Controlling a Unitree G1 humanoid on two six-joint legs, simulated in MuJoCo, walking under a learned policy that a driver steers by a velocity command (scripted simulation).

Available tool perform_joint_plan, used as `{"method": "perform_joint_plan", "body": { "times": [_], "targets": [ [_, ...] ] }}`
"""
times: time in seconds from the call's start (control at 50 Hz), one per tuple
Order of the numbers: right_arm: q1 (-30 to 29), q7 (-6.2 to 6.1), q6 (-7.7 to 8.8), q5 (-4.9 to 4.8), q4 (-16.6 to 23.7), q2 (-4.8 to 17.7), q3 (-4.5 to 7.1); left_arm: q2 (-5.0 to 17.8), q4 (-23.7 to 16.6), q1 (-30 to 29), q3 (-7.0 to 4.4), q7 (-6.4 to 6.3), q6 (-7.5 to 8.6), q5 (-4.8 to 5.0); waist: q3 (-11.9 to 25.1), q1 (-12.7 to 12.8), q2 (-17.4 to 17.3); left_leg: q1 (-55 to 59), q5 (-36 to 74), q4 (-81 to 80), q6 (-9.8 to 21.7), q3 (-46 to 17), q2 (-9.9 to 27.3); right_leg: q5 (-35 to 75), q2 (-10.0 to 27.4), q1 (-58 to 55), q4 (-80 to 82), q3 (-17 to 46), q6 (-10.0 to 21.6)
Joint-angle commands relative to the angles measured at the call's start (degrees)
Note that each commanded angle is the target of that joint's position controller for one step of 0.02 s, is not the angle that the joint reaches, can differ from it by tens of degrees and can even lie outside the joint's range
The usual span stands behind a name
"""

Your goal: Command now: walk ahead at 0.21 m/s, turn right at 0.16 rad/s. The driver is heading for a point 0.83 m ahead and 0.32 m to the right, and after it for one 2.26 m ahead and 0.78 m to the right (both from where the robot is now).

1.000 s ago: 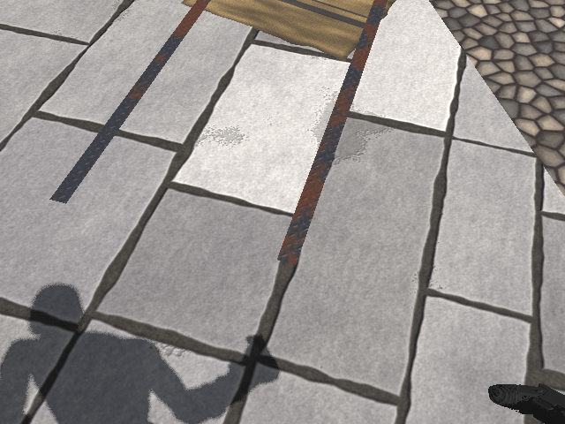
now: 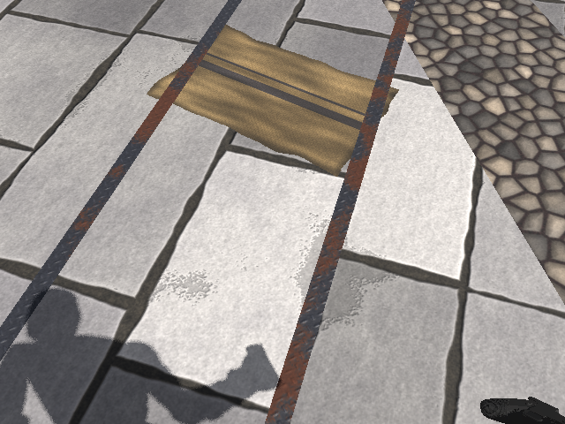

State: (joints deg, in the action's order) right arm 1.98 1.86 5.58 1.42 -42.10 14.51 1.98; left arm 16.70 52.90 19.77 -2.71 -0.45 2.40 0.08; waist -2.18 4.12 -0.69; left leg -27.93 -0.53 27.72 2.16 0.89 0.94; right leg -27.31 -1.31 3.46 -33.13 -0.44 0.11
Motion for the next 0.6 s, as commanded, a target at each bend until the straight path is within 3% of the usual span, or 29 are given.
{"method": "perform_joint_plan", "body": {
  "times": [0.02,0.04,0.06,0.08,0.12,0.18,0.26,0.32,0.36,0.4,0.42,0.44,0.46,0.48,0.5,0.52,0.54,0.6],
  "targets": [
    [18.1,-0.71,-1.18,-0.25,-0.5,10.3,3.08,5.3,-0.8,10.2,-0.25,0.29,0.88,0.8,29.2,-8.1,-9.9,47.6,41.0,1.7,17.3,-27.3,23.9,-14.8,-1.1,26.1,-37.1,9.0,-1.8],
    [14.1,-0.97,-1.71,-0.88,0.3,9.9,2.85,8.9,-3.1,3.6,-1.51,0.11,0.53,2.29,21.3,-8.2,-7.5,41.0,32.9,-1.1,15.0,-21.2,21.4,-12.5,0.9,30.6,-39.3,7.9,-1.9],
    [9.8,-1.43,-2.0,-0.95,0.4,8.6,2.46,8.1,-4.1,-0.1,-1.58,-0.57,-0.23,2.23,15.7,-6.7,-4.2,33.7,25.1,-3.7,12.9,-17.5,18.9,-8.6,3.1,31.7,-37.4,6.1,-2.5],
    [6.6,-1.64,-2.16,-0.89,0.3,7.0,1.94,7.5,-4.3,-1.4,-1.9,-1.18,-1.44,1.54,11.1,-5.4,-3.4,25.7,18.8,-6.7,12.1,-14.4,17.6,-5.7,4.6,30.5,-34.9,5.5,-3.1],
    [2.7,-1.74,-2.2,0.25,-0.1,6.9,2.08,5.6,-4.5,0.8,-2.14,-2.01,-4.04,1.13,7.7,-2.2,-6.9,13.6,10.2,-11.8,11.4,-9.4,15.5,-1.1,5.4,22.6,-31.3,3.7,-4.0],
    [0.9,-2.55,-2.34,0.25,-0.8,8.3,2.76,4.3,-6.1,0.5,-2.47,-2.44,-5.37,0.66,7.3,-1.6,-7.1,10.4,5.1,-14.6,12.5,-5.0,16.0,2.9,5.9,21.2,-26.9,2.2,-3.9],
    [-0.3,-3.93,-3.58,-0.33,-1.7,9.7,3.34,4.4,-8.9,-4.3,-2.64,-1.53,-5.68,0.48,7.5,-2.8,-6.2,11.5,-3.1,-16.2,11.8,-1.4,16.8,9.1,7.0,19.6,-19.0,0.8,-2.8],
    [0.3,-4.07,-4.69,-0.86,-2.7,10.7,3.7,5.0,-10.5,-6.6,-2.99,-0.66,-5.81,0.48,6.8,-3.6,-5.7,14.3,-4.7,-15.1,11.0,-0.2,18.0,8.5,6.4,18.6,-14.1,-0.9,-1.8],
    [0.3,-3.88,-5.37,-1.51,-3.2,11.4,3.96,5.1,-11.3,-6.9,-3.27,0.02,-5.89,0.52,6.4,-3.3,-5.8,16.5,-4.5,-12.9,9.8,0.5,18.6,8.1,5.8,16.8,-9.1,-2.1,-0.7],
    [-0.2,-3.83,-6.06,-2.55,-3.9,11.1,4.02,5.1,-10.6,-4.2,-3.74,0.54,-5.78,0.31,6.5,-1.3,-5.0,16.1,-6.1,-7.6,6.4,2.9,16.8,13.9,3.6,11.0,1.0,-4.2,1.7],
    [2.3,-3.66,-6.38,-2.75,-5.1,9.3,3.73,6.9,-10.3,-2.4,-4.45,0.3,-5.68,-0.13,5.7,-1.1,-1.6,13.6,-9.8,-1.4,2.6,5.3,14.0,19.1,3.5,7.3,7.2,-1.4,3.8],
    [3.4,-3.25,-6.57,-1.12,-4.7,6.1,3.02,12.8,-11.0,-1.2,-5.88,-0.72,-5.47,-0.19,4.7,-2.7,13.0,3.1,-21.4,14.7,-3.3,11.4,7.1,35.9,14.9,1.8,13.5,15.4,8.6],
    [-0.6,-3.61,-6.24,-0.07,-1.5,6.1,3.07,17.3,-12.9,-2.9,-6.27,-0.86,-4.78,-1.25,3.5,-2.6,19.9,-9.7,-37.6,27.5,-6.6,6.5,-1.3,42.5,23.9,1.6,15.2,29.8,19.3],
    [-4.0,-3.82,-6.15,-0.38,-1.1,8.1,3.65,14.7,-13.1,-2.8,-5.82,-0.42,-3.32,-2.11,6.0,-0.6,12.7,-10.4,-36.9,35.2,-5.8,-1.1,-0.7,38.7,22.1,2.7,15.9,27.9,20.3],
    [-3.3,-3.91,-6.19,-1.45,-1.5,8.6,4.04,13.4,-13.1,-5.0,-5.45,-0.47,-2.17,-1.68,5.8,-2.3,10.3,-10.9,-31.6,36.8,-4.8,-3.1,0.2,36.7,18.9,2.5,15.5,23.0,17.0],
    [-1.4,-4.4,-6.27,-1.45,-3.0,8.6,4.32,12.0,-13.8,-8.1,-5.22,-0.73,-1.77,-0.57,6.2,-3.8,7.5,-11.1,-27.3,36.2,-4.5,-3.9,0.9,34.3,16.5,2.1,14.6,20.0,13.7],
    [-1.0,-4.76,-6.31,-0.97,-3.5,9.4,4.68,10.3,-14.2,-9.8,-4.6,-1.01,-1.84,0.43,6.1,-4.2,7.4,-10.8,-24.7,35.6,-4.6,-4.3,1.2,35.2,15.8,2.4,14.3,18.7,12.3],
    [-0.5,-4.5,-5.77,-1.42,-3.7,8.2,4.65,9.1,-14.6,-8.9,-4.04,-1.76,-2.15,0.21,8.4,-4.6,7.3,-7.8,-20.1,34.6,-5.4,-4.4,-0.4,39.9,13.8,1.5,13.5,17.3,12.5]
  ]
}}
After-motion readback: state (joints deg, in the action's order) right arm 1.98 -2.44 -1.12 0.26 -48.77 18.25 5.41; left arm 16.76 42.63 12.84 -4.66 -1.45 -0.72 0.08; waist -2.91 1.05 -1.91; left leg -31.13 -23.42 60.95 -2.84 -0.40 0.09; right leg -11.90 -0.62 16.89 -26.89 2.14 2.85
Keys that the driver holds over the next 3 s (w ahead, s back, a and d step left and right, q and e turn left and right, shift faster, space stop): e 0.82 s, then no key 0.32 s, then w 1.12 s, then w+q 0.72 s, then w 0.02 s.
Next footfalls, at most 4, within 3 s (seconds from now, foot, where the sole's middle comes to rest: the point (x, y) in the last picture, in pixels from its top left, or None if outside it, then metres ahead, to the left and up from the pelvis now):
0.42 right None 0.10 -0.14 -0.76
0.92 left None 0.19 0.07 -0.76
1.24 right None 0.04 -0.14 -0.76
1.60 left None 0.35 -0.02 -0.76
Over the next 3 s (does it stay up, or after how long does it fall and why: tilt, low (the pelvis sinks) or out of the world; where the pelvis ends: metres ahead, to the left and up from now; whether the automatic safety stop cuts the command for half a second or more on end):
stays up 0.89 -0.38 0.02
